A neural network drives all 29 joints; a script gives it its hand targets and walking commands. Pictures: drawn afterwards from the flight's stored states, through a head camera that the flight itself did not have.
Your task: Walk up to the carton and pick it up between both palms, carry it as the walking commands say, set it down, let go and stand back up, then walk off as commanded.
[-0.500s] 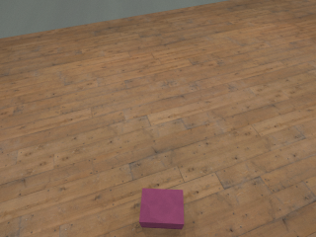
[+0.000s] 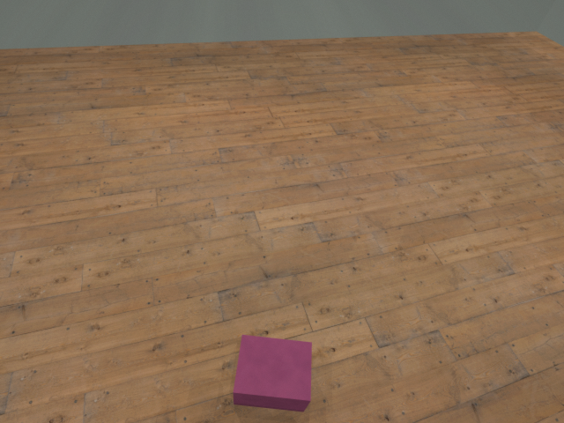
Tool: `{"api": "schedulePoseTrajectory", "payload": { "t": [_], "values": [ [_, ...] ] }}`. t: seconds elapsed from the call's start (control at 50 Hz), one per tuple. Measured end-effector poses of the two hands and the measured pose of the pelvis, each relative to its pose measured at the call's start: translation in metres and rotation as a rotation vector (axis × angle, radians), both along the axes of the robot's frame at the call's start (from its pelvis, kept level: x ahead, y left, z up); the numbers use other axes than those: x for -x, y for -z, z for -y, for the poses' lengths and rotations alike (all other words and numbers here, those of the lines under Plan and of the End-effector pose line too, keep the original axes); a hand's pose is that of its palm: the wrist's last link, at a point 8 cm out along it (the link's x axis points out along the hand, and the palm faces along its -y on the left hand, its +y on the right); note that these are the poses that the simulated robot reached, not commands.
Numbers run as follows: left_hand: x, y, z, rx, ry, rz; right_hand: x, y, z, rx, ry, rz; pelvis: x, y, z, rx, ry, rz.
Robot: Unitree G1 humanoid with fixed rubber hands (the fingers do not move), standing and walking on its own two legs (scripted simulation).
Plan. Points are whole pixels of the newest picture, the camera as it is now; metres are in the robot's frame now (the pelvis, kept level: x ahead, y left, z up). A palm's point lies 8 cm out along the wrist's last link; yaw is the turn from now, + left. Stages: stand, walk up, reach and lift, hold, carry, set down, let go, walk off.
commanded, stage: walk up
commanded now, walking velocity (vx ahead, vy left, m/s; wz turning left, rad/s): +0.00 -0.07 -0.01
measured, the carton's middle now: (272, 373) +0.40 -0.02 -0.71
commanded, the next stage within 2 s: none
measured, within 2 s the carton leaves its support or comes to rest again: neither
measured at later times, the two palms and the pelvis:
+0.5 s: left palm out of the picture +0.00 +0.18 -0.14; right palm out of the picture -0.04 -0.26 -0.15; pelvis -0.01 -0.05 +0.00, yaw -1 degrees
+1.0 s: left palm out of the picture +0.04 +0.20 -0.15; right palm out of the picture -0.03 -0.26 -0.16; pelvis -0.01 -0.03 -0.01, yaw -4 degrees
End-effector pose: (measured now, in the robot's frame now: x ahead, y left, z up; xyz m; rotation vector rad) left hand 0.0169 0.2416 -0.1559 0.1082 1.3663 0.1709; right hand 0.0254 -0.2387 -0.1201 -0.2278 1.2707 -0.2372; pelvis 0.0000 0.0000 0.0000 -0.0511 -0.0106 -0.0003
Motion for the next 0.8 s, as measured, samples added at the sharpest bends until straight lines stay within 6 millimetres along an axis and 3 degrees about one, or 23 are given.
{"api": "schedulePoseTrajectory", "payload": {
  "t": [0.16, 0.32, 0.54, 0.66, 0.8],
  "values": [
    [0.012, -0.003, 0.036, -0.023, 0.029, 0.004, 0.016, 0.025, 0.006, -0.096, 0.034, -0.028, 0.007, 0.007, 0.020, -0.041, 0.011, 0.000],
    [0.018, -0.015, 0.057, -0.034, 0.033, 0.011, 0.046, 0.033, 0.016, -0.144, 0.057, -0.097, 0.009, 0.002, 0.036, -0.052, 0.008, 0.015],
    [0.020, -0.013, 0.065, -0.034, 0.022, -0.004, 0.071, 0.032, 0.022, -0.140, 0.072, -0.174, 0.005, 0.002, 0.046, -0.051, 0.009, 0.015],
    [0.018, -0.010, 0.062, -0.037, 0.019, -0.006, 0.069, 0.032, 0.025, -0.119, 0.083, -0.181, 0.003, 0.005, 0.045, -0.049, 0.025, 0.006],
    [0.001, -0.005, 0.050, -0.050, 0.047, 0.015, 0.060, 0.033, 0.028, -0.081, 0.092, -0.157, 0.003, 0.009, 0.038, -0.053, 0.050, -0.002]
  ]
}}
